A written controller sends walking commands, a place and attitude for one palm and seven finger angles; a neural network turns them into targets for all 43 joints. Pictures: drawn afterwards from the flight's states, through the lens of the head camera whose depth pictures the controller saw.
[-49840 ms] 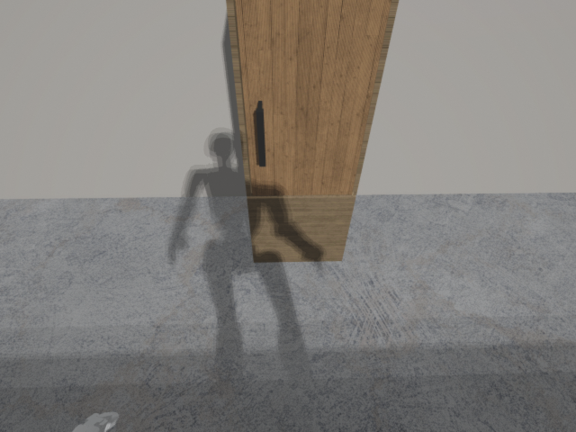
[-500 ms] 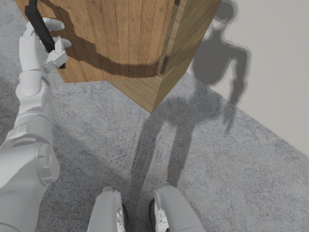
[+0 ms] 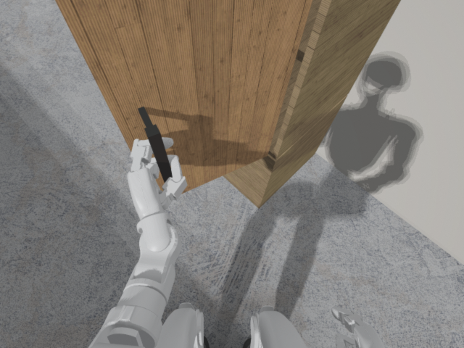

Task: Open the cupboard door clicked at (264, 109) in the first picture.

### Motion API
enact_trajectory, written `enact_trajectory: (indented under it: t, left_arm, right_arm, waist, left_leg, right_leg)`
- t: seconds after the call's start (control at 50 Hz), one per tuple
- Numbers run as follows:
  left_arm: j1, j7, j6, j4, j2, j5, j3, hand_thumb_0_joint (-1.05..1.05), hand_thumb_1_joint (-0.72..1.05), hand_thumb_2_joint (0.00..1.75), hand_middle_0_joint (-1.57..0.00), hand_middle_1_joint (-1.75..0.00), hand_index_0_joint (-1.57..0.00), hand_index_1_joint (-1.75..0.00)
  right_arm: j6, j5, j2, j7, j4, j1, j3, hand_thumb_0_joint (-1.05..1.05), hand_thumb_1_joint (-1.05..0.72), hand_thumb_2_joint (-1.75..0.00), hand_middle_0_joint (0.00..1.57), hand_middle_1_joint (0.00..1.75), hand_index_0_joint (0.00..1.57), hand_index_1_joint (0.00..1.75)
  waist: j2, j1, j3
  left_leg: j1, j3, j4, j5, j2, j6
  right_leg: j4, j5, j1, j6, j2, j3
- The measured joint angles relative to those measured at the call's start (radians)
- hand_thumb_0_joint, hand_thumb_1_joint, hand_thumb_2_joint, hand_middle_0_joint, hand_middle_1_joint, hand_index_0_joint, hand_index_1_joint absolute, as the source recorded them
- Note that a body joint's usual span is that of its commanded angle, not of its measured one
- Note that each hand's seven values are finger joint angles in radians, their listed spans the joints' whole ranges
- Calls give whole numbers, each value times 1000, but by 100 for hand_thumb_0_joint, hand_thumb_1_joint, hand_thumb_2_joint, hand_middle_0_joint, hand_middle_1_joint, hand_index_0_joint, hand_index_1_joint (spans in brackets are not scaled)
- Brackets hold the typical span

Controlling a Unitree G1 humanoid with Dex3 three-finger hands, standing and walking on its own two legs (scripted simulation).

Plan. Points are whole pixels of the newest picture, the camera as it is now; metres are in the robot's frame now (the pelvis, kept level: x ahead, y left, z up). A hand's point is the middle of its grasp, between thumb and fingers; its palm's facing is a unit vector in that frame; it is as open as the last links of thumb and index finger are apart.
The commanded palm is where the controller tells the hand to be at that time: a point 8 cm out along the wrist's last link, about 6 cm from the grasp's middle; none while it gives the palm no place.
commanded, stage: pull the door open along its arc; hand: left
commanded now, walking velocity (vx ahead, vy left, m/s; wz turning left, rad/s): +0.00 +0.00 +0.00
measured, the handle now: (158, 152) +0.44 +0.14 +0.02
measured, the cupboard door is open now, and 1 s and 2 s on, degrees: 73 95 96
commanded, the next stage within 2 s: open thumb and fingers to let go in 0.40 s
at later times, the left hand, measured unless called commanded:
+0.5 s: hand (230, 221) +0.32 +0.01 +0.02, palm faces +0.34 -0.94 -0.06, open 6.1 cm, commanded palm +0.27 +0.06 +0.02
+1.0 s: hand (226, 217) +0.33 +0.02 +0.02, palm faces +0.41 -0.91 -0.03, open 12.2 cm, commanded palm +0.27 +0.06 +0.02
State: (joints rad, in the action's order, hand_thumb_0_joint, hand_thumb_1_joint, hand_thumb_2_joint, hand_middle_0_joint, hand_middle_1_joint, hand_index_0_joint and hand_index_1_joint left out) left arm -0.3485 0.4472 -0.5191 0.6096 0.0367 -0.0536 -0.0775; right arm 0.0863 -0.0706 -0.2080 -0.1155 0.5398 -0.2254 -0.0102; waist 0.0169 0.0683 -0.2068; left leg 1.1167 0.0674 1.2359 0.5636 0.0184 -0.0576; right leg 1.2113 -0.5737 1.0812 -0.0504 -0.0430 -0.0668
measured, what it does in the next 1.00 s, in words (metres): shifts its weight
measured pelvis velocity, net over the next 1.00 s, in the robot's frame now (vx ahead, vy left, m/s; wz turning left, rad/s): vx -0.02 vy -0.07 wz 0.10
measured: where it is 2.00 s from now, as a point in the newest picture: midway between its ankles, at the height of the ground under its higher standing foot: outside the picture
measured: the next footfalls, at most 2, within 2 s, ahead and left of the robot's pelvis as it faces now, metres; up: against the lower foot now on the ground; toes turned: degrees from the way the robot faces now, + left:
none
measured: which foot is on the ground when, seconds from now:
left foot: down 0.00-1.00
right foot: down 0.00-1.00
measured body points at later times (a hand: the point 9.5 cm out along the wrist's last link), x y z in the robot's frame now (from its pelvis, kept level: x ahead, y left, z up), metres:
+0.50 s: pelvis -0.01 -0.05 +0.00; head +0.08 -0.07 +0.45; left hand +0.29 +0.06 +0.03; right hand +0.16 -0.26 -0.12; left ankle +0.01 +0.08 -0.63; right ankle -0.01 -0.09 -0.63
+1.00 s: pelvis -0.02 -0.07 +0.00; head +0.08 -0.09 +0.43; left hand +0.30 +0.06 +0.02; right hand +0.14 -0.29 -0.14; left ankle +0.01 +0.08 -0.63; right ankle -0.01 -0.09 -0.63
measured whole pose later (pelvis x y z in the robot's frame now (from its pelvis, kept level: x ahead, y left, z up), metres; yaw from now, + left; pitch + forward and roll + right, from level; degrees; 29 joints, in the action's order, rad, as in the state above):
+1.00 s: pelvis -0.02 -0.07 +0.00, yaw +6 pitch +22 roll +3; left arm -0.18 0.58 -0.47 0.49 0.12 -0.09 0.11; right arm -0.05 -0.09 -0.20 -0.04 0.66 -0.17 -0.03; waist 0.02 0.04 -0.19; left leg 1.09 -0.02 1.20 0.50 -0.01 0.04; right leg 1.25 -0.58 1.07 -0.14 -0.02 -0.14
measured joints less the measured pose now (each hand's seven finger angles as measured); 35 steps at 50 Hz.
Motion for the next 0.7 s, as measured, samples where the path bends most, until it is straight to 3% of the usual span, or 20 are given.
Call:
enact_trajectory:
  t: [0.06,0.12,0.3,0.46,0.58,0.7]
  left_arm:
    - [7,80,12,-12,20,-45,36,2,71,75,-37,-132,-35,-133]
    - [31,114,35,-34,36,-51,71,2,71,75,-36,-132,-35,-133]
    - [186,139,79,-111,97,-56,184,3,70,73,-30,-129,-36,-134]
    - [262,157,91,-165,87,-84,272,3,70,74,-29,-130,-34,-134]
    - [208,181,83,-130,94,-84,242,2,70,78,-31,-131,-35,-134]
    - [164,162,79,-122,95,-58,194,2,59,76,-35,-131,-37,-133]
  right_arm:
    - [-2,-11,14,4,10,30,-1,1,-91,-90,20,30,20,30]
    - [-7,-16,27,14,22,44,0,1,-91,-90,20,30,20,30]
    - [-57,-21,49,39,59,14,10,1,-91,-90,20,30,20,30]
    - [-122,-28,39,46,83,26,3,1,-91,-90,20,30,20,30]
    - [-149,-29,27,67,97,67,1,1,-91,-90,20,30,20,30]
    - [-149,-27,22,76,99,83,-8,1,-91,-90,20,30,20,30]
  waist:
    - [2,-10,3]
    - [5,-20,7]
    - [2,-33,2]
    - [0,-28,-2]
    - [5,-25,6]
    - [2,-32,13]
  left_leg:
    - [9,-8,18,1,-4,7]
    - [1,-14,16,-4,-5,15]
    - [-73,-30,-48,-32,-7,45]
    - [-76,-53,-50,-41,-13,74]
    - [-50,-70,-34,-50,-21,91]
    - [-25,-75,-29,-60,-26,99]
  right_leg:
    - [23,-8,8,-8,5,-10]
    - [26,-9,0,-17,6,-16]
    - [-20,3,-70,-45,5,-29]
    - [-7,-7,-73,-73,9,-52]
    - [22,-15,-48,-86,18,-70]
    - [42,-16,-19,-92,24,-77]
